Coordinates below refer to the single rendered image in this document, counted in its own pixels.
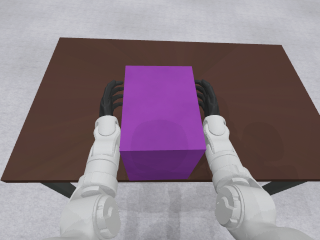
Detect left robot forearm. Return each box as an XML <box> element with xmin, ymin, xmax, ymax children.
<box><xmin>59</xmin><ymin>115</ymin><xmax>121</xmax><ymax>234</ymax></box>

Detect robot left hand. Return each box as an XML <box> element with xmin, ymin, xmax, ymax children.
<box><xmin>99</xmin><ymin>80</ymin><xmax>124</xmax><ymax>118</ymax></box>

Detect right robot forearm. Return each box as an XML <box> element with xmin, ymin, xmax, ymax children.
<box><xmin>202</xmin><ymin>115</ymin><xmax>277</xmax><ymax>219</ymax></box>

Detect table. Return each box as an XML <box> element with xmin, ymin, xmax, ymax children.
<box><xmin>0</xmin><ymin>37</ymin><xmax>320</xmax><ymax>199</ymax></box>

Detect right robot upper arm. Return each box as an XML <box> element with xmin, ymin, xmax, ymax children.
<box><xmin>214</xmin><ymin>184</ymin><xmax>314</xmax><ymax>240</ymax></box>

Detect left robot upper arm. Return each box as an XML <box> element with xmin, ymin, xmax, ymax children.
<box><xmin>42</xmin><ymin>193</ymin><xmax>121</xmax><ymax>240</ymax></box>

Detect robot right hand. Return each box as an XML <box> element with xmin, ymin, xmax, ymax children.
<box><xmin>194</xmin><ymin>79</ymin><xmax>220</xmax><ymax>118</ymax></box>

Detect carton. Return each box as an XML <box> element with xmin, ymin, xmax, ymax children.
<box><xmin>119</xmin><ymin>65</ymin><xmax>207</xmax><ymax>181</ymax></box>

